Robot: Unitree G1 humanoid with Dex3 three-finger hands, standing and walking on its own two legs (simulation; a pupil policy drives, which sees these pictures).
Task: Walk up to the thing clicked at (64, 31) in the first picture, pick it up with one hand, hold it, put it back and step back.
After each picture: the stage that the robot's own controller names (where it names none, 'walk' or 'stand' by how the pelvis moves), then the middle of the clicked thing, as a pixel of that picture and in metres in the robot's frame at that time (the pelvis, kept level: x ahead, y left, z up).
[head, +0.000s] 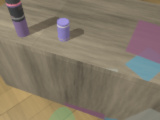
stand; (63, 30) +0.74 +0.11 -0.08
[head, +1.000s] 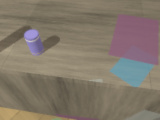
walk; (34, 42) +0.59 +0.24 -0.07
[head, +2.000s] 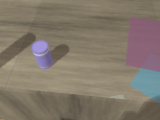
stand; (42, 55) +0.48 +0.19 -0.05
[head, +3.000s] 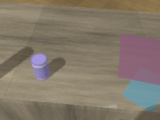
stand; (41, 67) +0.47 +0.19 -0.08
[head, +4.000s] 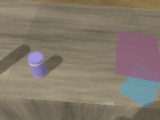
stand; (37, 65) +0.48 +0.20 -0.08
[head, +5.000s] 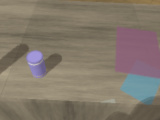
stand; (37, 64) +0.47 +0.21 -0.08
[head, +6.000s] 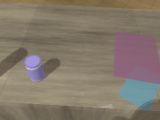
stand; (35, 69) +0.46 +0.21 -0.08
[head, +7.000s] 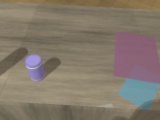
stand; (35, 68) +0.46 +0.21 -0.08
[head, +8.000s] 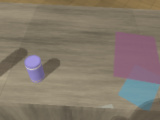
rise first; (35, 69) +0.46 +0.21 -0.08
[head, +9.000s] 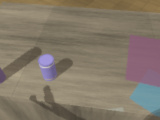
rise first; (48, 68) +0.47 +0.19 -0.08
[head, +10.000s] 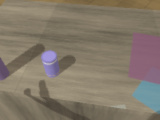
go down; (51, 64) +0.48 +0.18 -0.07
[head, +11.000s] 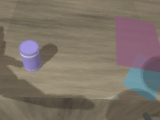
go down; (30, 56) +0.46 +0.16 -0.03
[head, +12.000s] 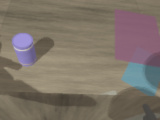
close in; (25, 50) +0.47 +0.17 -0.01
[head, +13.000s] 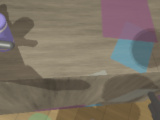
close; out of the picture +0.50 +0.19 +0.02
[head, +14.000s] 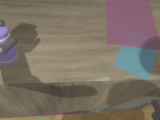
lift; (2, 45) +0.46 +0.20 +0.02
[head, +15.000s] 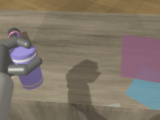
lift; (28, 67) +0.32 +0.17 +0.15
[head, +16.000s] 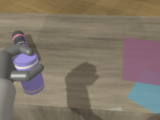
hold; (30, 73) +0.32 +0.17 +0.12
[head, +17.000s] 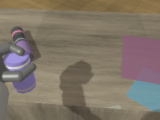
hold; (21, 72) +0.32 +0.19 +0.12
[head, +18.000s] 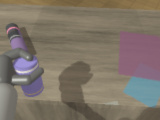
crouch; (29, 76) +0.32 +0.17 +0.09
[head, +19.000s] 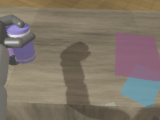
crouch; (22, 43) +0.43 +0.19 +0.14
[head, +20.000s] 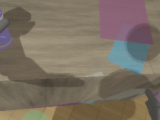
lower; out of the picture +0.51 +0.19 +0.01
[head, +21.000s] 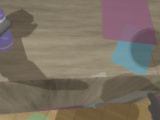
lower; out of the picture +0.50 +0.19 +0.02
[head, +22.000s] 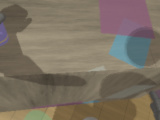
lower; out of the picture +0.52 +0.20 +0.03
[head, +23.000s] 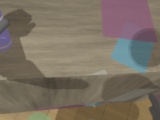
lower; out of the picture +0.51 +0.20 +0.03
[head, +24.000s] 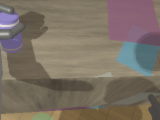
loosen; (9, 32) +0.50 +0.17 +0.02
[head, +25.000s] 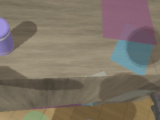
rise; out of the picture +0.47 +0.18 +0.02
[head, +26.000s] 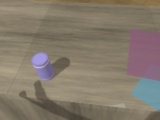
sink last; (43, 67) +0.45 +0.19 -0.03
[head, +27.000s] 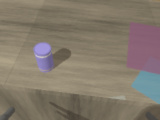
stand; (44, 58) +0.47 +0.17 -0.02
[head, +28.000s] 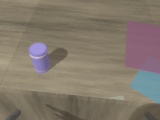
stand; (40, 58) +0.46 +0.18 -0.01
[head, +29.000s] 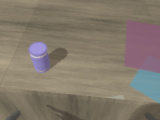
stand; (40, 58) +0.46 +0.18 -0.01
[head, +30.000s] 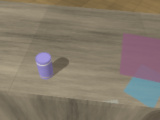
stand; (45, 66) +0.49 +0.18 -0.07
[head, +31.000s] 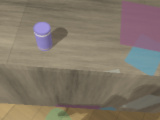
walk; (43, 37) +0.55 +0.16 -0.07
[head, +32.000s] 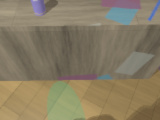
walk; (38, 3) +0.82 +0.26 -0.05
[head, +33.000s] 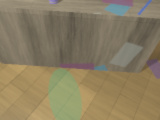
stand; out of the picture +1.09 +0.22 -0.07
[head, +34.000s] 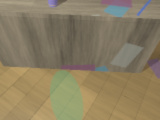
stand; out of the picture +1.09 +0.22 -0.08
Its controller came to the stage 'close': yes
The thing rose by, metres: 0.22
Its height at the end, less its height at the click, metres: +0.00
